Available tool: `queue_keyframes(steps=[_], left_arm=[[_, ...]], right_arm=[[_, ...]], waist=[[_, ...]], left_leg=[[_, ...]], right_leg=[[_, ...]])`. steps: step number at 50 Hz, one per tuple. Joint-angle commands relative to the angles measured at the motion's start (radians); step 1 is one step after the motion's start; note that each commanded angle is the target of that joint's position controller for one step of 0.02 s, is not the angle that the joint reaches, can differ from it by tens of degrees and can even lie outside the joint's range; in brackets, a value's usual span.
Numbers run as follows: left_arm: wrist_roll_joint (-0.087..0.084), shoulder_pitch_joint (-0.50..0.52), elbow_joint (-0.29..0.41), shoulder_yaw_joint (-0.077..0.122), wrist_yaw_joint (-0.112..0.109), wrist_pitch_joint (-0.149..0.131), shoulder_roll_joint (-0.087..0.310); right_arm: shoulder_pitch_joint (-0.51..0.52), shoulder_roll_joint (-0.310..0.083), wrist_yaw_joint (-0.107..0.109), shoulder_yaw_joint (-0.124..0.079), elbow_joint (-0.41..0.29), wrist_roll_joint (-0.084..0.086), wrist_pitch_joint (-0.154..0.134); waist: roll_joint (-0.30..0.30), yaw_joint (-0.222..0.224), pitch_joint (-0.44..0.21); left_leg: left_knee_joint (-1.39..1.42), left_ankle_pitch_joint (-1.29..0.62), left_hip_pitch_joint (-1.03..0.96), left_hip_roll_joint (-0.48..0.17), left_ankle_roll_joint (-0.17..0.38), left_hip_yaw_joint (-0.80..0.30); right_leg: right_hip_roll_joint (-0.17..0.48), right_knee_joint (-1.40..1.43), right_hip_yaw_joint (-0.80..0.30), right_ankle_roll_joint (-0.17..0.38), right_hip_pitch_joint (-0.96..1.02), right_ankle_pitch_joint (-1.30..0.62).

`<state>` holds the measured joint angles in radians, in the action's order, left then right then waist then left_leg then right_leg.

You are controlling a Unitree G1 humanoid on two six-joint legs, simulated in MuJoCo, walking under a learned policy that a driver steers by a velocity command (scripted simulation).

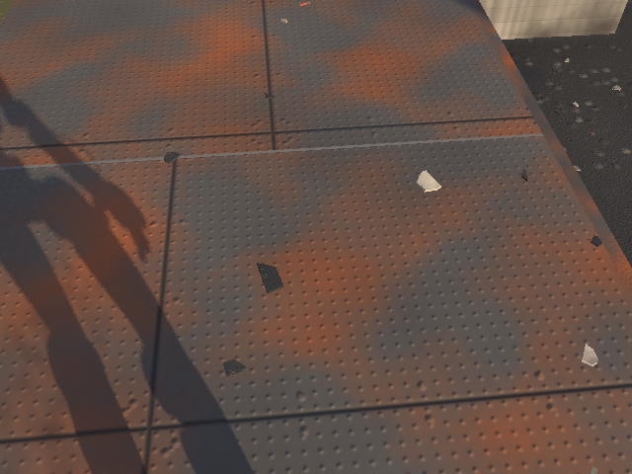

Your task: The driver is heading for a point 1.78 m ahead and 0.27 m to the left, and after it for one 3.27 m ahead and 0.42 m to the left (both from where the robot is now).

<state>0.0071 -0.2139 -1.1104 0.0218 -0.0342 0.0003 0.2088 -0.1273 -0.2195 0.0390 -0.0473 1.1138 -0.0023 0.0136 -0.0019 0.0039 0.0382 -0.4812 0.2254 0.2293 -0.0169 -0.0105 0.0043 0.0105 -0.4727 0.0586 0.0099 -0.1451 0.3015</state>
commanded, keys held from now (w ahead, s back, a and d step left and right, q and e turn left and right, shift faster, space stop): no key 1.00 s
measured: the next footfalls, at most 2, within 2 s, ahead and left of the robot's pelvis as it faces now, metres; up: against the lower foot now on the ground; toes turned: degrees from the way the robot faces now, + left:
left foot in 1.40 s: +0.12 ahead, +0.15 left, +0.00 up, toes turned +4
right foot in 1.88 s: +0.51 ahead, -0.07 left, +0.00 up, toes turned -3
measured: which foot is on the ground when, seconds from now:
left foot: down 0.00-1.00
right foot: down 0.00-1.00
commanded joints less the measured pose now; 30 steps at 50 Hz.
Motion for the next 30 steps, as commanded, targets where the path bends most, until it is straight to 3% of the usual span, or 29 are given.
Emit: queue_keyframes(steps=[1,30], left_arm=[[0.000,-0.039,0.019,0.014,-0.003,-0.008,0.100],[-0.004,-0.141,0.015,0.004,-0.004,-0.015,0.065]], right_arm=[[-0.004,-0.104,0.004,-0.013,-0.024,0.000,-0.007],[-0.097,-0.078,0.011,0.003,0.002,0.004,-0.009]], waist=[[0.000,-0.002,-0.008],[0.003,-0.003,0.005]], left_leg=[[0.063,-0.149,-0.049,-0.028,0.032,-0.022],[0.065,-0.147,-0.032,-0.025,0.027,-0.021]], right_leg=[[0.041,0.109,-0.041,0.014,-0.082,-0.094],[0.036,0.118,-0.041,0.021,-0.092,-0.111]])
Keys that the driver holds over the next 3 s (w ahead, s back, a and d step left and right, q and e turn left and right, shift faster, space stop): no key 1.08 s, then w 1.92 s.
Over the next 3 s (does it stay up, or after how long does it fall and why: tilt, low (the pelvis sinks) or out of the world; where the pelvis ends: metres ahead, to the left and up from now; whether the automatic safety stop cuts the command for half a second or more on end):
stays up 0.96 0.05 -0.02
